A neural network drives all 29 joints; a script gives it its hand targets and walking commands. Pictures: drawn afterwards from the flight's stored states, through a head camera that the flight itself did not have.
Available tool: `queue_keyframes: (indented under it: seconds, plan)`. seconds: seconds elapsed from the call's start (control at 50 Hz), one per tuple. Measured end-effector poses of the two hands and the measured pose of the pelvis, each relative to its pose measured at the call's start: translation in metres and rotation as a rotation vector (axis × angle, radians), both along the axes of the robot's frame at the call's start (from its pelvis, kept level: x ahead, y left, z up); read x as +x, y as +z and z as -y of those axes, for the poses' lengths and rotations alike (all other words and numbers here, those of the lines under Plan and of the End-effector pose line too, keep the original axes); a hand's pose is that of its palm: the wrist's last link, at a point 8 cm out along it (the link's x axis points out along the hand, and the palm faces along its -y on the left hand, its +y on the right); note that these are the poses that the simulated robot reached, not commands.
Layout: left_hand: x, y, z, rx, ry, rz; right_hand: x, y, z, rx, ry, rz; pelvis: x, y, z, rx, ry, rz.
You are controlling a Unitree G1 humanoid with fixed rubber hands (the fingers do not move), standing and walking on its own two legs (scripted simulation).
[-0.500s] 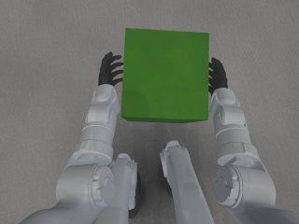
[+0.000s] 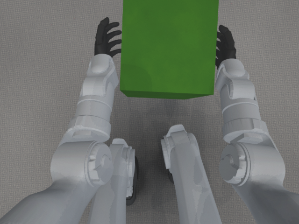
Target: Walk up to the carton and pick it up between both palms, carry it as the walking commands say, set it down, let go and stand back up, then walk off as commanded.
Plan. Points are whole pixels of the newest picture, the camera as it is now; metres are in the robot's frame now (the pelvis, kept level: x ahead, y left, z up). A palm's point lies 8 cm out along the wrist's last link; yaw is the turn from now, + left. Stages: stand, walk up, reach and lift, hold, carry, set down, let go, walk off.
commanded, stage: set down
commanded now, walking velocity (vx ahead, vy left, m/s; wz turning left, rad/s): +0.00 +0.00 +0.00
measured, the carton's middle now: (162, 58) +0.51 -0.11 -0.18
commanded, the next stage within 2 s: none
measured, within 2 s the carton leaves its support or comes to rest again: neither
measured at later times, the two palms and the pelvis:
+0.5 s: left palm (113, 60) +0.53 +0.03 -0.19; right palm (213, 61) +0.48 -0.26 -0.20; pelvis -0.01 +0.00 -0.06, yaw +1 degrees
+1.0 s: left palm (114, 63) +0.54 +0.03 -0.22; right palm (210, 62) +0.49 -0.26 -0.22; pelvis -0.01 +0.00 -0.08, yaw +2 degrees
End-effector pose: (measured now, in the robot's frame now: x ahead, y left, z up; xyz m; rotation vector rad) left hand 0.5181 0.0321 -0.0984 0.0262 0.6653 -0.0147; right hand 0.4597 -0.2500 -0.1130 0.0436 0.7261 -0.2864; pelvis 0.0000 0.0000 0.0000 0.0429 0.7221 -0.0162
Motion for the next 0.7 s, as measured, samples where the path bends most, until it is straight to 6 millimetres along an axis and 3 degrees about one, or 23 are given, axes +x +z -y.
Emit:
queue_keyframes:
  seconds: [0.54,0.7]
  plan:
    - [0.017,-0.095,0.005,0.018,0.015,-0.029,0.028,-0.094,0.007,-0.001,0.050,-0.035,-0.006,-0.063,0.004,0.004,0.018,0.022]
    - [0.020,-0.111,-0.001,0.011,0.026,-0.034,0.037,-0.104,0.002,-0.019,0.076,-0.044,-0.005,-0.074,0.008,-0.003,0.033,0.046]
